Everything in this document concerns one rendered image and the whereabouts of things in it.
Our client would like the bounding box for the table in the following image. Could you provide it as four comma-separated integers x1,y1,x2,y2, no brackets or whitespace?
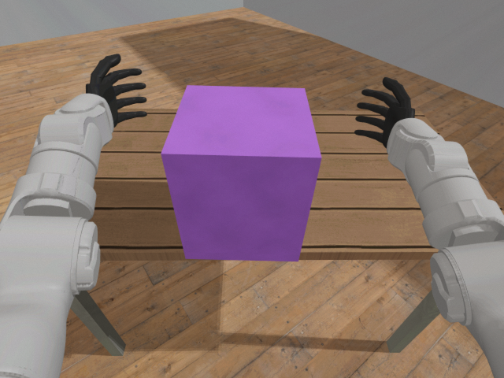
70,109,504,356

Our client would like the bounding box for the right robot forearm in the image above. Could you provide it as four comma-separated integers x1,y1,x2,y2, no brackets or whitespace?
387,118,504,250

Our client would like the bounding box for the robot left hand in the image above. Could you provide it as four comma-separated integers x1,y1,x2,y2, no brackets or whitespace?
86,54,147,127

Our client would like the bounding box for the right robot upper arm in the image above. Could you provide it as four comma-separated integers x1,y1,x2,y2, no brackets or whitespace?
430,240,504,378

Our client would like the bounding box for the robot right hand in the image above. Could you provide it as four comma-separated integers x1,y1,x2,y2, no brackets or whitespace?
354,77,415,149

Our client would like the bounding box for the left robot upper arm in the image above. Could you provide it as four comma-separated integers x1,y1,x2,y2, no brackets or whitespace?
0,215,100,378

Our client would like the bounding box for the left robot forearm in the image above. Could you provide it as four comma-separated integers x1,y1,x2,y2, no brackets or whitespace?
0,94,114,231

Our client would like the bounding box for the carton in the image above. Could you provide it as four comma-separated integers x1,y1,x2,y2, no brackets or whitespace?
161,85,322,261

